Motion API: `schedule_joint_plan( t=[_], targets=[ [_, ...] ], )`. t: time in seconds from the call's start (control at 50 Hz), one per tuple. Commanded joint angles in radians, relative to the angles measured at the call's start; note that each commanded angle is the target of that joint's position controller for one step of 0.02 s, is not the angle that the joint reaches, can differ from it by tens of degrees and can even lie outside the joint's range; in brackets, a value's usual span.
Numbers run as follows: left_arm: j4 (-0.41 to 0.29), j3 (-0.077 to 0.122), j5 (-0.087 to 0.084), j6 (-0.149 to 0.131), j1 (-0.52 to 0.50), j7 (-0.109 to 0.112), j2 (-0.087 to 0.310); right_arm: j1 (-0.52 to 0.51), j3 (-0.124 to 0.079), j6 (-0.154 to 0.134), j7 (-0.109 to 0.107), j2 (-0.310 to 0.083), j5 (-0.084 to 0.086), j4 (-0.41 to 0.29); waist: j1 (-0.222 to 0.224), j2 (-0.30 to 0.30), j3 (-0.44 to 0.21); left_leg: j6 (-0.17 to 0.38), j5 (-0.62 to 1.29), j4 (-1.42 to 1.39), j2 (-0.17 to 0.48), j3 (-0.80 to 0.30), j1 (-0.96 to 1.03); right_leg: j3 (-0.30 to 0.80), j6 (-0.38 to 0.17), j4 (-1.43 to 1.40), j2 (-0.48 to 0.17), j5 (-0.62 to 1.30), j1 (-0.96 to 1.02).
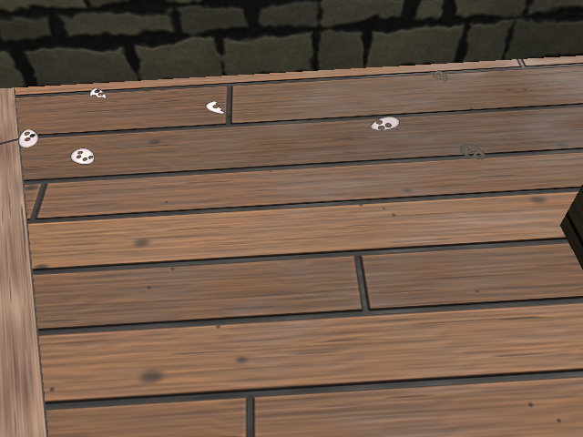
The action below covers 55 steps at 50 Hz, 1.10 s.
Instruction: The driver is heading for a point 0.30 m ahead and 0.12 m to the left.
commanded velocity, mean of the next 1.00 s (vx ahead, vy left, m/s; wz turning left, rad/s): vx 0.18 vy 0.00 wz -0.04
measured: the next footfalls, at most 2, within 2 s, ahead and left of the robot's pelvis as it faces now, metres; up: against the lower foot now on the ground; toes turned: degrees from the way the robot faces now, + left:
left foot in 0.12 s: +0.26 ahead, +0.15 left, +0.00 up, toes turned +1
right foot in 0.54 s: +0.33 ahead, -0.09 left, +0.00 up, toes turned +1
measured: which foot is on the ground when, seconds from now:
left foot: up 0.00-0.10, down 0.12-1.00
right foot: down 0.00-0.14, up 0.16-0.52, down 0.54-1.00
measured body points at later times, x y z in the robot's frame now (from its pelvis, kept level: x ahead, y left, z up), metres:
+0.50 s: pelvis +0.22 +0.06 +0.00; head +0.24 +0.06 +0.45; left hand +0.37 +0.31 -0.11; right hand +0.31 -0.21 -0.13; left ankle +0.22 +0.14 -0.74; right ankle +0.29 -0.10 -0.72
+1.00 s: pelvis +0.27 +0.03 -0.01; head +0.28 +0.03 +0.44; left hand +0.40 +0.28 -0.13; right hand +0.34 -0.24 -0.15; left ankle +0.22 +0.15 -0.74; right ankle +0.29 -0.09 -0.74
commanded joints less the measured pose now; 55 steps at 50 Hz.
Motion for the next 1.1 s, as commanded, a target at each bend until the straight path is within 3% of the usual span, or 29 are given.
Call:
schedule_joint_plan(
  t=[0.02,0.08,0.1,0.12,0.14,0.16,0.18,0.2,0.22,0.24,0.3,0.36,0.4,0.46,0.52,0.54,0.56,0.58,0.6,0.62,0.68,0.78,0.92,1.1],
  targets=[
    [-0.019,0.050,-0.007,-0.007,0.042,0.005,0.175,-0.123,-0.018,-0.023,0.014,-0.083,0.006,-0.096,0.017,-0.116,0.033,0.029,0.008,-0.078,-0.029,0.012,0.045,0.142,-0.147,-0.063,-0.288,0.226,-0.024],
    [0.002,0.055,-0.006,0.007,0.043,0.011,0.184,-0.079,-0.028,-0.028,0.023,-0.106,0.003,-0.093,-0.017,-0.144,0.020,0.076,-0.112,-0.119,-0.049,0.025,0.093,0.165,-0.117,0.010,-0.324,0.351,0.063],
    [0.001,0.055,-0.006,0.012,0.026,0.013,0.187,-0.014,-0.038,-0.030,0.020,-0.122,0.001,-0.077,-0.058,-0.146,-0.016,0.097,-0.132,-0.143,-0.076,0.054,0.191,0.145,-0.098,0.086,-0.302,0.496,0.067],
    [-0.001,0.046,0.000,0.016,0.023,0.014,0.166,0.113,-0.058,-0.031,0.013,-0.158,-0.003,-0.040,-0.119,-0.127,-0.106,0.128,-0.108,-0.144,-0.087,0.069,0.379,0.101,-0.072,0.246,-0.246,0.604,0.035],
    [-0.024,0.025,0.020,0.019,0.031,0.020,0.122,0.266,-0.072,-0.033,0.008,-0.223,-0.022,-0.021,-0.174,-0.033,-0.257,0.192,0.027,-0.104,0.072,-0.102,0.653,0.051,-0.024,0.534,-0.173,0.424,-0.117],
    [-0.026,0.001,0.007,0.003,0.184,0.017,0.031,0.317,-0.090,-0.024,0.012,-0.292,-0.030,0.005,-0.109,0.262,-0.380,0.368,-0.026,-0.189,0.291,-0.551,0.981,0.007,0.066,0.906,0.008,-0.216,-0.499],
    [-0.006,0.014,0.001,-0.006,0.148,0.016,0.116,0.326,-0.065,-0.022,0.016,-0.193,-0.003,0.000,-0.152,0.178,-0.383,0.359,-0.057,-0.266,0.290,-0.648,0.985,0.131,0.072,1.014,-0.009,-0.359,-0.595],
    [-0.025,0.029,-0.017,-0.007,0.050,0.016,0.164,0.254,-0.051,-0.020,0.013,-0.155,-0.004,-0.012,-0.154,0.097,-0.251,0.321,0.041,-0.255,0.266,-0.477,0.871,0.121,0.072,1.045,-0.050,-0.306,-0.640],
    [-0.038,0.026,-0.007,-0.004,-0.010,0.020,0.160,0.181,-0.041,-0.016,0.011,-0.130,-0.011,-0.023,-0.126,0.009,-0.181,0.296,0.198,-0.253,0.222,-0.346,0.743,0.072,0.078,1.005,-0.101,-0.245,-0.613],
    [-0.046,0.029,0.008,0.001,-0.042,0.023,0.154,0.138,-0.034,-0.014,0.011,-0.108,-0.014,-0.022,-0.102,-0.009,-0.126,0.293,0.337,-0.262,0.196,-0.268,0.632,0.052,0.085,0.941,-0.132,-0.208,-0.582],
    [-0.027,0.019,0.008,0.033,0.012,0.029,0.082,0.082,-0.017,-0.018,0.009,-0.070,-0.026,-0.003,-0.032,0.044,-0.123,0.279,0.482,-0.310,0.125,-0.123,0.473,0.034,0.106,0.754,-0.165,-0.143,-0.412],
    [-0.029,0.005,0.016,0.047,-0.013,0.037,0.050,0.048,-0.027,-0.008,-0.003,-0.113,-0.023,0.019,-0.024,0.054,-0.142,0.280,0.529,-0.325,0.104,-0.041,0.428,0.007,0.124,0.540,-0.161,-0.036,-0.322],
    [-0.025,0.006,0.014,0.053,-0.049,0.036,0.059,0.058,-0.031,0.005,-0.009,-0.127,-0.018,0.037,-0.043,0.055,-0.157,0.267,0.468,-0.332,0.096,-0.020,0.432,-0.005,0.125,0.448,-0.153,0.071,-0.276],
    [-0.029,0.013,0.013,0.063,-0.109,0.035,0.079,0.074,-0.026,0.023,-0.009,-0.123,-0.016,0.068,-0.067,0.043,-0.129,0.257,0.267,-0.334,0.101,-0.036,0.437,-0.002,0.114,0.355,-0.150,0.111,-0.248],
    [-0.026,0.018,0.024,0.061,-0.125,0.035,0.077,0.054,-0.013,0.036,-0.009,-0.099,-0.003,0.087,-0.046,0.027,-0.090,0.211,0.011,-0.292,0.074,-0.054,0.409,-0.017,0.078,0.157,-0.137,0.205,-0.145],
    [-0.031,0.023,0.033,0.058,-0.135,0.038,0.101,0.085,-0.004,0.035,-0.008,-0.074,-0.008,0.098,-0.053,-0.007,-0.085,0.164,-0.091,-0.267,0.038,-0.051,0.389,0.028,0.060,0.105,-0.174,0.341,-0.087],
    [-0.042,0.033,0.033,0.059,-0.148,0.045,0.154,0.142,0.001,0.030,-0.006,-0.061,-0.029,0.105,-0.100,-0.093,-0.106,0.120,-0.226,-0.221,-0.025,-0.017,0.348,0.088,0.028,0.141,-0.243,0.516,-0.013],
    [-0.037,0.035,0.024,0.066,-0.176,0.047,0.159,0.210,0.005,0.029,-0.005,-0.045,-0.031,0.122,-0.145,-0.186,-0.127,0.087,-0.351,-0.231,-0.076,0.023,0.330,0.115,-0.019,0.168,-0.265,0.470,0.002],
    [-0.037,0.025,0.018,0.070,-0.197,0.039,0.101,0.172,0.010,0.037,-0.009,-0.048,-0.029,0.126,-0.117,-0.176,-0.117,0.069,-0.352,-0.241,-0.081,0.043,0.375,0.092,-0.008,0.165,-0.227,0.319,-0.056],
    [-0.035,0.020,0.021,0.070,-0.203,0.032,0.075,0.120,0.007,0.047,-0.013,-0.067,-0.024,0.122,-0.092,-0.144,-0.080,0.066,-0.334,-0.235,-0.081,0.046,0.371,0.075,0.014,0.161,-0.196,0.272,-0.089],
    [-0.011,0.023,0.022,0.054,-0.187,0.026,0.090,0.105,0.005,0.070,-0.022,-0.080,-0.023,0.128,-0.087,-0.119,-0.070,0.068,-0.239,-0.219,-0.066,0.034,0.389,0.055,0.032,0.184,-0.175,0.371,-0.087],
    [0.030,0.023,0.017,0.046,-0.189,0.028,0.088,0.098,0.001,0.078,-0.031,-0.086,-0.013,0.160,-0.083,-0.086,-0.101,0.062,-0.120,-0.195,-0.056,0.031,0.444,0.046,0.021,0.211,-0.171,0.487,-0.059],
    [0.096,0.023,0.015,0.054,-0.215,0.031,0.085,0.094,-0.001,0.093,-0.041,-0.084,-0.011,0.209,-0.086,-0.054,-0.077,0.056,-0.142,-0.210,-0.056,0.035,0.462,0.031,0.020,0.196,-0.156,0.429,-0.064],
    [0.190,0.020,0.014,0.064,-0.233,0.040,0.079,0.111,0.001,0.089,-0.051,-0.081,-0.014,0.261,-0.083,-0.053,-0.037,0.054,-0.222,-0.239,-0.057,0.039,0.441,0.014,0.032,0.164,-0.137,0.315,-0.070]
  ],
)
